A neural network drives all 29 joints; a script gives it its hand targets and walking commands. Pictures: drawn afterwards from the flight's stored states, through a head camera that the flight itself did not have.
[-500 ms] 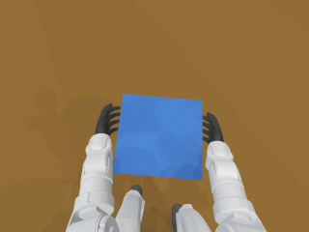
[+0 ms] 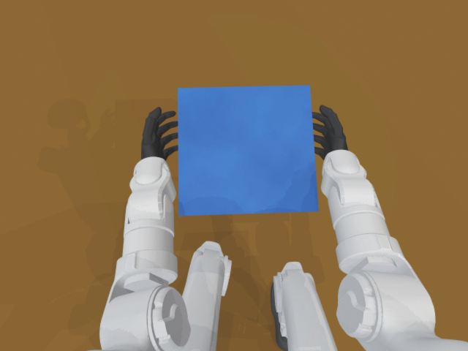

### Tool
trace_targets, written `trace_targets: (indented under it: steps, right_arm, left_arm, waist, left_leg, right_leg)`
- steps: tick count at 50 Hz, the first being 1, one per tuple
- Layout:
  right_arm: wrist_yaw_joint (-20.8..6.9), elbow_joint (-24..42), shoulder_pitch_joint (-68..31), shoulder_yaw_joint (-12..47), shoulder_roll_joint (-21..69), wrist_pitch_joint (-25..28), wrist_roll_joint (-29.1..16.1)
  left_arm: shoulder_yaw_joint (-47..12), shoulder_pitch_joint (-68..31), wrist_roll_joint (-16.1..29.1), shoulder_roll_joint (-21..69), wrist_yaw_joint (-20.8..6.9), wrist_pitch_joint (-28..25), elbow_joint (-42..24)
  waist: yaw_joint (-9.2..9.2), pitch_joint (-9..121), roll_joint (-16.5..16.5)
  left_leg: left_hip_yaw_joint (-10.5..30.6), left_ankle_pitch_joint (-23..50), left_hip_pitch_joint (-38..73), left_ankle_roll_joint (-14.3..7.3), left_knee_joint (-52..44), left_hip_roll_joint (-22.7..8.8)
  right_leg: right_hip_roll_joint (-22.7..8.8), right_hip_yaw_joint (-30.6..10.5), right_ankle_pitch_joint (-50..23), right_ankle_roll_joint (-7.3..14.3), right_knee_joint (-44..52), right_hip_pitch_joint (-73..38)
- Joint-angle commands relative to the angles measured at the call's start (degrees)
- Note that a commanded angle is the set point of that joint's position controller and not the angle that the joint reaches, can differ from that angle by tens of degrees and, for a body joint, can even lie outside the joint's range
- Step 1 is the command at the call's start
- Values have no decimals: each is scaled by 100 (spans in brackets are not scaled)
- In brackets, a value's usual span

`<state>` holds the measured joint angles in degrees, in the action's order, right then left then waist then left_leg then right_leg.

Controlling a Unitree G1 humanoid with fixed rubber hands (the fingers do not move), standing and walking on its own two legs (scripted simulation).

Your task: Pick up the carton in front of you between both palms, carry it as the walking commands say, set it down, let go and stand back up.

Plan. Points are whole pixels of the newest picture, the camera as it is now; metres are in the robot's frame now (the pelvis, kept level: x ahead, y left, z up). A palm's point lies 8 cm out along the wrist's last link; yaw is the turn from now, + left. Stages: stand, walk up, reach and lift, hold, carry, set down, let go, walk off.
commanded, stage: set down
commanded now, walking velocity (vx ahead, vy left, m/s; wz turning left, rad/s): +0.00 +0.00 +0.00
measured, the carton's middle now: (242, 162) +0.44 +0.06 -0.17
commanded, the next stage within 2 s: none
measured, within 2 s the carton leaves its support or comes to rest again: rests again in 1.32 s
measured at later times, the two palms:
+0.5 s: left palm (170, 173) +0.41 +0.21 -0.23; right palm (303, 155) +0.49 -0.07 -0.24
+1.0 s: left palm (176, 178) +0.42 +0.22 -0.34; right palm (287, 158) +0.52 -0.06 -0.35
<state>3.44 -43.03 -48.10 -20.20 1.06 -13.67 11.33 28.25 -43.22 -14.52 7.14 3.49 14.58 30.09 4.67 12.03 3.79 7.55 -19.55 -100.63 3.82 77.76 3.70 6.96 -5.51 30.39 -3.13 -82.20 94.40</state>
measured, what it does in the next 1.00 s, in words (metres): lowers itself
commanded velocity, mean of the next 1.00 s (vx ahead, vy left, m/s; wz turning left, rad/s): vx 0.00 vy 0.00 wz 0.00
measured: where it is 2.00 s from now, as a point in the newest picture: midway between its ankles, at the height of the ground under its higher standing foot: (241, 309)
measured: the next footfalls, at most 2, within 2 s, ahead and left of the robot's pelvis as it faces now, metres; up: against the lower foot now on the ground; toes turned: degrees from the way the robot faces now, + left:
none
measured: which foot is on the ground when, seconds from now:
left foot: down 0.00-1.00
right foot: down 0.00-1.00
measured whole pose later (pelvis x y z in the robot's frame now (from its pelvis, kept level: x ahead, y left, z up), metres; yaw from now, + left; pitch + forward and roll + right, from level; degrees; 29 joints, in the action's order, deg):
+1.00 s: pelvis -0.03 -0.02 -0.18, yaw +0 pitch +46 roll +4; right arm 8.2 -64.7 -82.6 -0.4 -12.9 -11.8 3.4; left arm 35.1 -65.3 -5.0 -0.2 6.3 11.0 41.9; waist 10.7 -6.9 1.7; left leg 5.3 -24.6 -133.3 7.9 111.4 3.5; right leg 12.0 -5.9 36.1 -3.9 -120.0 129.9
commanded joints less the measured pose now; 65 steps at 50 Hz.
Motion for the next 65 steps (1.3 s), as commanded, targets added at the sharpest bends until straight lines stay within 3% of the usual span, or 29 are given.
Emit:
trace_targets:
  steps: [1, 11, 28, 41, 46, 54, 65]
  right_arm:
    - [-1368, 252, -3704, 2854, 5195, 376, -750]
    - [-1205, 99, -4458, 3046, 4962, 392, -1069]
    - [-892, -622, -5538, 2801, 4187, 469, -1087]
    - [-756, -691, -6505, 3232, 3541, 574, -1528]
    - [-734, -758, -6425, 3250, 3778, 583, -1354]
    - [-839, -1480, -5943, 2816, 3548, 616, -1072]
    - [-813, -1552, -6122, 2864, 3096, 824, -1147]
  left_arm:
    - [-3401, -3283, 721, 5188, -1163, -37, 485]
    - [-3308, -4018, 979, 4750, -995, -109, 284]
    - [-2265, -5084, 961, 3817, -1052, -219, 584]
    - [-2165, -6084, 1466, 3082, -1005, -417, 400]
    - [-1978, -6066, 1572, 3049, -1053, -502, 516]
    - [-1431, -5653, 1060, 2901, -1201, -512, 1190]
    - [-1249, -5607, 1148, 2570, -1149, -731, 1511]
  waist:
    - [198, 5226, -352]
    - [423, 5777, -119]
    - [813, 5505, 370]
    - [1183, 5682, 673]
    - [1077, 5315, 1193]
    - [1114, 4104, 924]
    - [1058, 3617, 850]
  left_leg:
    - [-1055, 1303, 4561, 57, -67, 430]
    - [-1239, 1350, 3713, 107, 891, 456]
    - [-1522, 1334, 1981, 184, 2161, 306]
    - [-1646, 1627, 1376, 238, 2926, 127]
    - [-1558, 1926, 1121, 139, 3114, 145]
    - [-1582, 1541, 293, 118, 3204, 103]
    - [-1465, 1600, 4, 97, 3383, 84]
  right_leg:
    - [498, 871, -717, 162, 629, -399]
    - [550, 933, -726, 116, -280, -19]
    - [503, 855, -762, 119, -1420, 632]
    - [355, 821, -1062, 159, -2320, 554]
    - [338, 832, -1455, 149, -2429, 782]
    - [311, 604, -1279, 241, -2426, 1393]
    - [259, 478, -1347, 315, -2584, 1651]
